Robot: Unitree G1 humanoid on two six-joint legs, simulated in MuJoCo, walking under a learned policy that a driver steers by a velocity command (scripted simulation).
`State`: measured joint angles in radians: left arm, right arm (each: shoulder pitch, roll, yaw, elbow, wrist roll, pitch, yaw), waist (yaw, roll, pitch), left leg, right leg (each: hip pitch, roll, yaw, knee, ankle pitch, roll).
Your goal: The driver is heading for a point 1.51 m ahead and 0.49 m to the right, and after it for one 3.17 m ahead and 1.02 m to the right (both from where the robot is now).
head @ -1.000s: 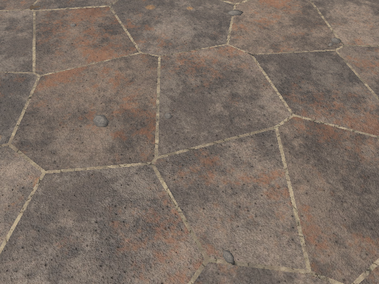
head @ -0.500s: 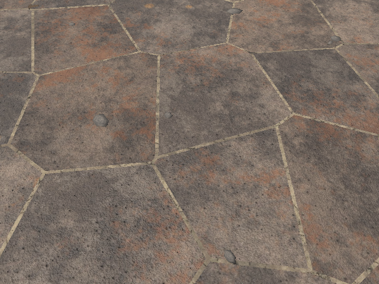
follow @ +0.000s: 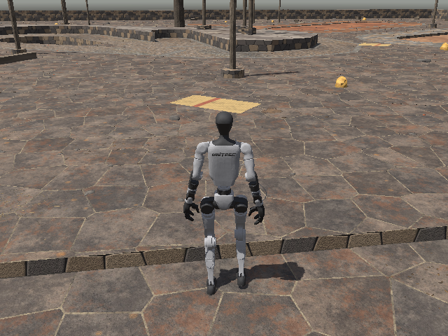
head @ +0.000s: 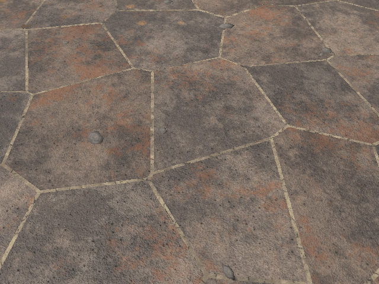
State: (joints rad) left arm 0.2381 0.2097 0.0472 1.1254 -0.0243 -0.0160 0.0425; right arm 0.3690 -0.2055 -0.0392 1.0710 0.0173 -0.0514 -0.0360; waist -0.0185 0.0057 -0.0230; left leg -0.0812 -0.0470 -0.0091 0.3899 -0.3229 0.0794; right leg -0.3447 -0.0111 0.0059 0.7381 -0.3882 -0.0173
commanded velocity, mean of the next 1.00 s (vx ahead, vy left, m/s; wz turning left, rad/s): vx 0.85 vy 0.00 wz -0.18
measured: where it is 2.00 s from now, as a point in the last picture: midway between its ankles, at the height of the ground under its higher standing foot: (284, 98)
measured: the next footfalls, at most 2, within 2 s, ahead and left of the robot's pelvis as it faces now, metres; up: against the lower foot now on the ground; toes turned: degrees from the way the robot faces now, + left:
right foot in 0.24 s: +0.17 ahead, -0.18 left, +0.00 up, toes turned -3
left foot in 0.68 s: +0.53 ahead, +0.02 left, +0.13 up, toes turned +7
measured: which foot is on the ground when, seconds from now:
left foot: down 0.00-0.24, up 0.26-0.66, down 0.68-1.00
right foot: up 0.00-0.22, down 0.24-0.68, up 0.70-1.00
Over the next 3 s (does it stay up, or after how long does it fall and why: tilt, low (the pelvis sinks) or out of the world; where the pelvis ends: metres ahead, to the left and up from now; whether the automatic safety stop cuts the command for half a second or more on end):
stays up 2.21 -0.81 0.10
